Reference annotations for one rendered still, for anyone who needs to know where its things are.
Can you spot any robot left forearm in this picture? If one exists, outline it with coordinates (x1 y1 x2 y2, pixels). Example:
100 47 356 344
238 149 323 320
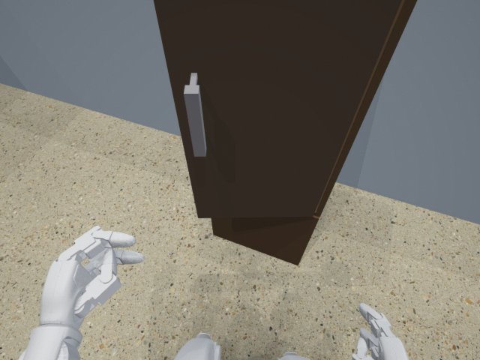
18 324 83 360

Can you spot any cupboard door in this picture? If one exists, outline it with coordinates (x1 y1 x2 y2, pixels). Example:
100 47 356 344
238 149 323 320
154 0 402 218

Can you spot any robot left hand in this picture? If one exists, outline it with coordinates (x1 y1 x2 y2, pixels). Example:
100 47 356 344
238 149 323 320
39 226 145 329

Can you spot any handle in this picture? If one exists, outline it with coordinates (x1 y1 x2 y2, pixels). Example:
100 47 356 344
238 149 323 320
184 73 206 157

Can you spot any robot left shin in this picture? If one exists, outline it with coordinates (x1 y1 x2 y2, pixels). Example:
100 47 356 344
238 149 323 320
196 333 211 339

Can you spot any robot right hand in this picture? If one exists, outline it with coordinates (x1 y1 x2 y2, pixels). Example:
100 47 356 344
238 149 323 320
352 303 409 360

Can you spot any robot left thigh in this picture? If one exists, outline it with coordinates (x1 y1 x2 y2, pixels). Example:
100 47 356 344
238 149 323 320
174 337 221 360

